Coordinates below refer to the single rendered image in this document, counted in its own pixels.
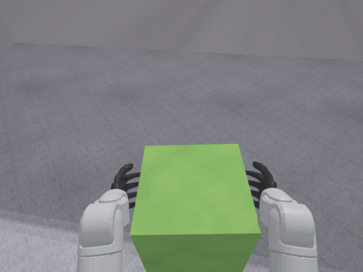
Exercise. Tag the robot right forearm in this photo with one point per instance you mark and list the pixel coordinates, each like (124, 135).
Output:
(291, 230)

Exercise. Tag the carton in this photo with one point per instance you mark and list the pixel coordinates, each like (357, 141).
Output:
(194, 210)

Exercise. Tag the robot left forearm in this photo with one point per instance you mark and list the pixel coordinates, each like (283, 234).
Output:
(101, 233)

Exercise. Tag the left robot hand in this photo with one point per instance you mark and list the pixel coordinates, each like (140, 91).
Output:
(121, 179)

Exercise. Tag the right robot hand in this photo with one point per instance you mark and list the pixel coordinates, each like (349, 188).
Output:
(266, 181)

